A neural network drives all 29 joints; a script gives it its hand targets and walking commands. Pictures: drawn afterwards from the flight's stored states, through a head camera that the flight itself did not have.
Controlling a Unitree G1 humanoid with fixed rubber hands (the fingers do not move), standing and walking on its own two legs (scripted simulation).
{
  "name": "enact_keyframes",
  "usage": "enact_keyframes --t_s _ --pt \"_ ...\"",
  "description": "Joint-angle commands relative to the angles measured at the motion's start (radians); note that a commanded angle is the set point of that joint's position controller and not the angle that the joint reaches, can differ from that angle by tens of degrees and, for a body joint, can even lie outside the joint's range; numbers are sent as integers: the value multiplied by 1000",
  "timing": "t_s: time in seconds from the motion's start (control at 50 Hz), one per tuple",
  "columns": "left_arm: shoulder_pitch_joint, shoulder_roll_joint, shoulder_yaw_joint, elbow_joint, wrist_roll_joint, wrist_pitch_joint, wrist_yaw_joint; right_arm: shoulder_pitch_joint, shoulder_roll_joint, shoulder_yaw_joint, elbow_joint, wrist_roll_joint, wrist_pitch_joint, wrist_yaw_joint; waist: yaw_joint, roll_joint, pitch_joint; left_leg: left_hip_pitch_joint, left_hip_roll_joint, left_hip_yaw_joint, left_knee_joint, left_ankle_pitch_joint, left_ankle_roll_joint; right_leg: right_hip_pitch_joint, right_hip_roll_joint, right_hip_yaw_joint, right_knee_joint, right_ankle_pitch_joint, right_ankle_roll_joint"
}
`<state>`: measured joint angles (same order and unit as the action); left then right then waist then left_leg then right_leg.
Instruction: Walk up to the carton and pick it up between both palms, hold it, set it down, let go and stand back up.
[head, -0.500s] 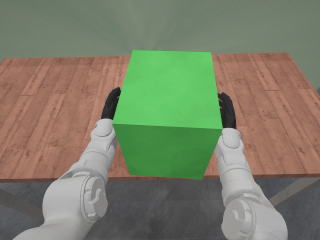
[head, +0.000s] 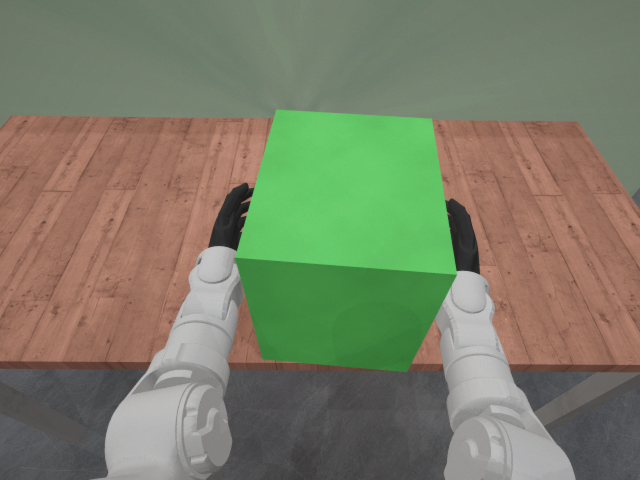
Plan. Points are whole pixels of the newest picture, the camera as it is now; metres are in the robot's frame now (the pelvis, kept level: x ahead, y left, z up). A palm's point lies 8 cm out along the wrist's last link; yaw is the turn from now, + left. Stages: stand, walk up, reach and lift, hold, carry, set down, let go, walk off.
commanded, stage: reach and lift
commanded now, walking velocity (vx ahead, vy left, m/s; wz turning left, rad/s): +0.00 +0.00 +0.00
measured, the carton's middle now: (343, 244) +0.44 -0.03 +0.04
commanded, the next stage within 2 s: none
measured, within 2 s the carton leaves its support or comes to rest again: leaves its support in 1.40 s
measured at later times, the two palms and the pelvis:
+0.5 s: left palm (227, 243) +0.42 +0.12 +0.07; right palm (460, 262) +0.39 -0.18 +0.06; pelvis +0.00 +0.00 +0.00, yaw +0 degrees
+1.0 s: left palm (226, 248) +0.41 +0.12 +0.07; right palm (463, 268) +0.37 -0.18 +0.07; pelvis -0.03 +0.00 +0.00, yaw +1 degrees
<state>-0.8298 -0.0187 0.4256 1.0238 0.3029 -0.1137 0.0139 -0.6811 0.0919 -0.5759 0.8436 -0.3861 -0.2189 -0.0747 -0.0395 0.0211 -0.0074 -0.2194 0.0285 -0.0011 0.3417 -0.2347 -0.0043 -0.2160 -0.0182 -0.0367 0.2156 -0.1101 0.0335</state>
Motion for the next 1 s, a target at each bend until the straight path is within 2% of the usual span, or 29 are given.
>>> enact_keyframes --t_s 0.0,0.32,0.48,0.64,0.76,0.86,0.98 --pt "-513 -516 -249 -40 35 9 -120 -585 492 367 -36 -55 -48 151 -12 11 -620 75 -30 90 -1 508 -82 416 47 -71 128 568 -3" --pt "-516 -517 -248 -58 39 23 -121 -592 498 379 -36 -44 -60 142 -11 1 -640 39 -31 86 -18 481 -68 429 38 -74 132 580 -2" --pt "-541 -522 -252 -54 39 7 -114 -616 494 374 -21 -50 -85 140 -12 8 -676 47 -27 83 -10 507 -70 406 39 -79 132 585 -6" --pt "-631 -546 -283 -31 22 -94 -100 -698 503 387 7 -76 -186 131 -20 11 -795 28 -22 79 19 567 -79 411 39 -82 158 675 -10" --pt "-709 -544 -295 44 8 -198 -99 -751 505 401 86 -93 -279 110 -30 -11 -837 -56 -27 79 7 504 -74 448 25 -79 178 729 -8" --pt "-772 -540 -299 105 -8 -246 -101 -794 494 399 156 -93 -321 97 -33 -18 -846 -88 -32 79 -6 422 -68 420 21 -80 172 668 -14" --pt "-846 -553 -327 153 -42 -275 -95 -852 483 401 210 -72 -334 94 -27 3 -888 -77 -33 81 0 353 -70 333 26 -83 157 537 -33"
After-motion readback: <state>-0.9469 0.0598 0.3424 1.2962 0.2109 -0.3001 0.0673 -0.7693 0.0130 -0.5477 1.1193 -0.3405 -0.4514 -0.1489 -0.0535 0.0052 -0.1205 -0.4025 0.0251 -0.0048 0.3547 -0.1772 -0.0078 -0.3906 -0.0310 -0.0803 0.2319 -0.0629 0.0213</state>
